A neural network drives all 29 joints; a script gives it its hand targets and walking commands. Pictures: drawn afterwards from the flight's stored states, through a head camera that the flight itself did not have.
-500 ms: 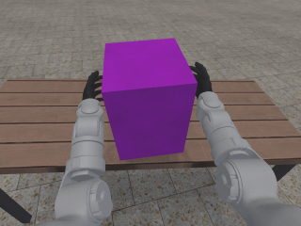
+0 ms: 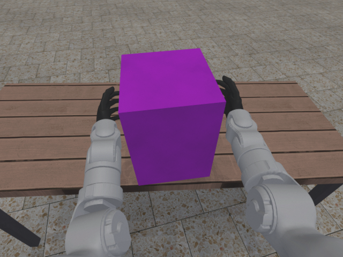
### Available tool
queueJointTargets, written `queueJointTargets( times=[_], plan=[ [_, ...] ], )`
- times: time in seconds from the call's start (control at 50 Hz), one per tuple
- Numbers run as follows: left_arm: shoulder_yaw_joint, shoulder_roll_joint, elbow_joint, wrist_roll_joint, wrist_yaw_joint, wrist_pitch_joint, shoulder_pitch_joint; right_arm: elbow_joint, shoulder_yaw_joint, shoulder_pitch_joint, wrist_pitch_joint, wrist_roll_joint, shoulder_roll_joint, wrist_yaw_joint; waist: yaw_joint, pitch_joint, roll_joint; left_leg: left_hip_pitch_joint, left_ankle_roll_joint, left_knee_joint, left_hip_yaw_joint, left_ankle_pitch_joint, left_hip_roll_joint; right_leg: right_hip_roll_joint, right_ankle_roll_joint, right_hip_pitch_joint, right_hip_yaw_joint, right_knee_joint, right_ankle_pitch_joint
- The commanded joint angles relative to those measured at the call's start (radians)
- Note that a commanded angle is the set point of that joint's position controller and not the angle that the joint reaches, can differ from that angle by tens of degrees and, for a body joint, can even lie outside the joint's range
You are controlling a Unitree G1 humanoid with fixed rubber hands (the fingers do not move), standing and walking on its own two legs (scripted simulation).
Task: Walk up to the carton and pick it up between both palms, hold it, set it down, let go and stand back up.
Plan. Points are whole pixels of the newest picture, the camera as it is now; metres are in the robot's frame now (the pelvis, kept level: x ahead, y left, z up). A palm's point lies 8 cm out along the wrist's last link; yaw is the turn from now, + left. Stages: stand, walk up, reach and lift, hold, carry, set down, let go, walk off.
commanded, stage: set down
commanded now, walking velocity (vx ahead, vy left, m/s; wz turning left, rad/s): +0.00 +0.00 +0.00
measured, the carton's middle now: (168, 119) +0.47 +0.02 +0.07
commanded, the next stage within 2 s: none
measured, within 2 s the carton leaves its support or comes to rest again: rests again in 1.06 s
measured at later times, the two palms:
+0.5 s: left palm (107, 127) +0.39 +0.17 +0.12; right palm (231, 116) +0.42 -0.13 +0.14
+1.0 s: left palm (107, 135) +0.38 +0.17 +0.10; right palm (229, 123) +0.41 -0.13 +0.12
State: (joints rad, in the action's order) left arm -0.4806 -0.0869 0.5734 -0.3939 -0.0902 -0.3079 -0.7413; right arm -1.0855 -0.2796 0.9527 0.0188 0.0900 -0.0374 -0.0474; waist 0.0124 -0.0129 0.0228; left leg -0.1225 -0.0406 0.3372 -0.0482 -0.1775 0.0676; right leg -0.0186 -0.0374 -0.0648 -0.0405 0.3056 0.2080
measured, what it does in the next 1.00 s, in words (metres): stands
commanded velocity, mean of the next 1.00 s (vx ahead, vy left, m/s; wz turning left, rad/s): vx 0.00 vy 0.00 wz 0.00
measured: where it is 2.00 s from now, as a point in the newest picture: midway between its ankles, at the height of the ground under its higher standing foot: outside the picture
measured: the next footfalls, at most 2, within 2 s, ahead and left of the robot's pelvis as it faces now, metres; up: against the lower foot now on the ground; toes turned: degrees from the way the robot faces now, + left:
none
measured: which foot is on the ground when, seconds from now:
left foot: down 0.00-1.00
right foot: down 0.00-1.00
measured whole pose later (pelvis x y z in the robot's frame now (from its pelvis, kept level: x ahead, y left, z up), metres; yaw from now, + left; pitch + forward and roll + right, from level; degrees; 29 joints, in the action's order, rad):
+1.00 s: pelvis +0.00 +0.00 +0.00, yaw +0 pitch +0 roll +0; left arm -0.52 -0.12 0.60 -0.42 -0.09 -0.17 -0.65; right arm -1.08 -0.38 0.87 0.10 0.24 0.02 -0.03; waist 0.01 0.00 0.03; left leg -0.16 -0.04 0.34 -0.05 -0.17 0.07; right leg -0.02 -0.04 -0.10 -0.04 0.31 0.20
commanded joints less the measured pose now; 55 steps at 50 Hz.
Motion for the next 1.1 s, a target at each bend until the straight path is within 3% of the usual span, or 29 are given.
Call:
queueJointTargets(
  times=[0.0, 0.1, 0.12, 0.18, 0.24, 0.28, 0.32, 0.34, 0.4, 0.48, 0.52, 0.6, 0.66, 0.68, 0.72, 0.74, 0.82, 0.84, 0.86, 0.9, 0.92, 0.94, 0.96, 0.98, 1.0, 1.02, 1.04, 1.06, 1.08],
  plan=[
    [0.260, -0.428, 0.007, 0.029, 0.105, 0.101, -0.561, 0.140, 0.125, 0.431, 0.070, 0.051, 0.510, 0.161, -0.110, 0.499, -0.022, 0.224, -0.015, 0.004, -0.102, 0.495, -0.060, 0.081, -0.024, -0.049, 0.151, -0.011, -0.418],
    [0.272, -0.438, 0.001, 0.032, 0.102, 0.136, -0.599, 0.127, 0.102, 0.433, 0.086, 0.072, 0.535, 0.160, -0.101, 0.505, -0.032, 0.235, -0.020, 0.013, -0.096, 0.511, -0.058, 0.081, -0.014, -0.067, 0.156, -0.013, -0.398],
    [0.270, -0.442, 0.017, 0.036, 0.102, 0.133, -0.569, 0.151, 0.116, 0.443, 0.089, 0.064, 0.532, 0.163, -0.115, 0.512, -0.021, 0.236, -0.023, 0.014, -0.100, 0.523, -0.055, 0.087, -0.013, -0.074, 0.156, -0.009, -0.399],
    [0.245, -0.426, 0.032, 0.016, 0.103, 0.143, -0.565, 0.145, 0.112, 0.417, 0.093, 0.075, 0.538, 0.160, -0.115, 0.495, -0.022, 0.200, -0.013, -0.006, -0.111, 0.456, -0.062, 0.078, -0.019, -0.041, 0.154, -0.013, -0.400],
    [0.285, -0.458, 0.011, 0.030, 0.097, 0.158, -0.558, 0.141, 0.102, 0.418, 0.108, 0.079, 0.531, 0.166, -0.101, 0.510, -0.055, 0.242, -0.028, 0.020, -0.090, 0.556, -0.048, 0.084, -0.006, -0.102, 0.163, -0.014, -0.390],
    [0.293, -0.447, 0.015, 0.032, 0.100, 0.159, -0.566, 0.128, 0.090, 0.412, 0.105, 0.091, 0.520, 0.164, -0.098, 0.501, -0.044, 0.236, -0.028, 0.018, -0.099, 0.515, -0.048, 0.082, -0.002, -0.112, 0.159, -0.026, -0.372],
    [0.262, -0.440, 0.035, 0.018, 0.103, 0.160, -0.549, 0.107, 0.094, 0.392, 0.101, 0.093, 0.539, 0.166, -0.116, 0.470, -0.021, 0.211, -0.015, 0.003, -0.108, 0.466, -0.053, 0.079, -0.007, -0.088, 0.154, -0.026, -0.348],
    [0.246, -0.430, 0.032, 0.010, 0.106, 0.160, -0.563, 0.093, 0.070, 0.363, 0.096, 0.114, 0.537, 0.166, -0.101, 0.453, -0.008, 0.190, -0.013, -0.013, -0.106, 0.438, -0.055, 0.076, -0.009, -0.062, 0.155, -0.027, -0.338],
    [0.243, -0.439, 0.027, -0.001, 0.101, 0.169, -0.555, 0.113, 0.055, 0.381, 0.099, 0.120, 0.536, 0.175, -0.112, 0.458, -0.056, 0.201, -0.021, -0.009, -0.100, 0.457, -0.051, 0.078, -0.006, -0.082, 0.157, -0.022, -0.309],
    [0.222, -0.419, 0.048, -0.011, 0.105, 0.171, -0.565, 0.129, 0.038, 0.400, 0.102, 0.150, 0.525, 0.180, -0.113, 0.451, -0.025, 0.195, -0.007, -0.021, -0.112, 0.397, -0.058, 0.073, -0.012, -0.086, 0.156, -0.036, -0.267],
    [0.220, -0.434, 0.046, -0.011, 0.106, 0.174, -0.539, 0.124, 0.038, 0.370, 0.109, 0.150, 0.533, 0.184, -0.124, 0.459, -0.034, 0.204, -0.013, -0.014, -0.111, 0.435, -0.056, 0.075, -0.005, -0.088, 0.157, -0.030, -0.282],
    [0.199, -0.424, 0.058, -0.021, 0.110, 0.180, -0.515, 0.130, 0.027, 0.367, 0.111, 0.168, 0.540, 0.184, -0.118, 0.435, -0.013, 0.193, -0.006, -0.021, -0.115, 0.425, -0.055, 0.072, -0.013, -0.077, 0.156, -0.035, -0.300],
    [0.209, -0.439, 0.044, -0.026, 0.112, 0.184, -0.507, 0.128, 0.008, 0.339, 0.117, 0.193, 0.529, 0.184, -0.098, 0.447, -0.024, 0.217, -0.012, -0.014, -0.108, 0.448, -0.054, 0.076, -0.008, -0.097, 0.162, -0.032, -0.276],
    [0.219, -0.435, 0.050, -0.020, 0.112, 0.190, -0.516, 0.141, 0.020, 0.358, 0.122, 0.179, 0.540, 0.187, -0.110, 0.461, -0.034, 0.211, -0.007, -0.008, -0.107, 0.454, -0.055, 0.074, -0.008, -0.099, 0.162, -0.030, -0.288],
    [0.214, -0.446, 0.038, -0.026, 0.107, 0.202, -0.516, 0.133, 0.016, 0.349, 0.133, 0.192, 0.539, 0.190, -0.098, 0.468, -0.041, 0.222, -0.019, -0.001, -0.105, 0.458, -0.055, 0.078, -0.006, -0.116, 0.172, -0.027, -0.282],
    [0.195, -0.431, 0.057, -0.037, 0.106, 0.201, -0.507, 0.134, 0.017, 0.348, 0.129, 0.190, 0.540, 0.190, -0.118, 0.444, -0.035, 0.209, -0.013, -0.005, -0.112, 0.444, -0.056, 0.074, -0.006, -0.108, 0.162, -0.030, -0.275],
    [0.195, -0.428, 0.054, -0.033, 0.118, 0.194, -0.486, 0.118, -0.007, 0.326, 0.121, 0.209, 0.545, 0.192, -0.097, 0.416, -0.021, 0.187, -0.001, -0.014, -0.111, 0.412, -0.062, 0.067, -0.014, -0.085, 0.160, -0.027, -0.282],
    [0.209, -0.433, 0.044, -0.029, 0.113, 0.202, -0.493, 0.149, 0.008, 0.339, 0.134, 0.201, 0.535, 0.194, -0.105, 0.461, -0.043, 0.195, -0.012, -0.004, -0.114, 0.444, -0.061, 0.071, -0.010, -0.106, 0.165, -0.013, -0.299],
    [0.198, -0.429, 0.052, -0.033, 0.113, 0.209, -0.492, 0.150, 0.006, 0.332, 0.138, 0.210, 0.532, 0.192, -0.112, 0.469, -0.027, 0.191, -0.011, -0.007, -0.112, 0.453, -0.059, 0.072, -0.010, -0.090, 0.166, -0.014, -0.312],
    [0.203, -0.439, 0.052, -0.030, 0.112, 0.221, -0.508, 0.138, -0.002, 0.340, 0.141, 0.217, 0.540, 0.188, -0.086, 0.455, -0.027, 0.191, -0.007, -0.004, -0.102, 0.444, -0.061, 0.071, -0.013, -0.090, 0.162, -0.016, -0.313],
    [0.206, -0.434, 0.054, -0.030, 0.113, 0.222, -0.480, 0.134, 0.005, 0.316, 0.143, 0.211, 0.557, 0.186, -0.100, 0.442, -0.014, 0.173, -0.002, -0.014, -0.114, 0.422, -0.065, 0.070, -0.020, -0.084, 0.158, -0.019, -0.316],
    [0.233, -0.453, 0.040, -0.021, 0.111, 0.229, -0.507, 0.139, -0.014, 0.335, 0.148, 0.218, 0.551, 0.189, -0.084, 0.485, -0.045, 0.182, -0.015, -0.006, -0.108, 0.429, -0.061, 0.070, -0.011, -0.098, 0.168, -0.018, -0.300],
    [0.228, -0.452, 0.028, -0.024, 0.107, 0.236, -0.503, 0.127, -0.007, 0.313, 0.151, 0.217, 0.551, 0.189, -0.089, 0.473, -0.053, 0.198, -0.021, -0.001, -0.112, 0.458, -0.059, 0.077, -0.007, -0.105, 0.165, -0.019, -0.301],
    [0.201, -0.446, 0.050, -0.030, 0.107, 0.239, -0.469, 0.159, 0.012, 0.322, 0.161, 0.214, 0.554, 0.195, -0.126, 0.477, -0.030, 0.183, -0.015, -0.002, -0.114, 0.459, -0.057, 0.072, -0.003, -0.088, 0.165, -0.018, -0.297],
    [0.199, -0.447, 0.073, -0.032, 0.106, 0.239, -0.476, 0.169, 0.003, 0.334, 0.161, 0.215, 0.545, 0.195, -0.113, 0.472, -0.025, 0.170, -0.010, -0.004, -0.114, 0.441, -0.058, 0.071, -0.006, -0.093, 0.161, -0.021, -0.295],
    [0.182, -0.441, 0.082, -0.040, 0.109, 0.239, -0.466, 0.173, 0.017, 0.337, 0.162, 0.219, 0.554, 0.195, -0.136, 0.470, -0.015, 0.151, 0.000, -0.009, -0.121, 0.435, -0.062, 0.066, -0.011, -0.080, 0.153, -0.014, -0.311],
    [0.192, -0.432, 0.080, -0.047, 0.111, 0.240, -0.477, 0.163, 0.001, 0.315, 0.156, 0.222, 0.545, 0.190, -0.105, 0.458, -0.036, 0.154, -0.004, -0.016, -0.115, 0.413, -0.063, 0.069, -0.008, -0.078, 0.155, -0.020, -0.304],
    [0.177, -0.431, 0.087, -0.053, 0.116, 0.236, -0.447, 0.148, -0.003, 0.312, 0.152, 0.222, 0.545, 0.193, -0.126, 0.427, -0.023, 0.142, 0.003, -0.017, -0.120, 0.406, -0.060, 0.063, -0.010, -0.073, 0.149, -0.022, -0.292],
    [0.205, -0.436, 0.067, -0.038, 0.114, 0.240, -0.455, 0.143, 0.007, 0.290, 0.152, 0.227, 0.540, 0.193, -0.095, 0.445, -0.037, 0.168, -0.007, -0.011, -0.117, 0.428, -0.060, 0.069, -0.007, -0.083, 0.163, -0.016, -0.305]
  ],
)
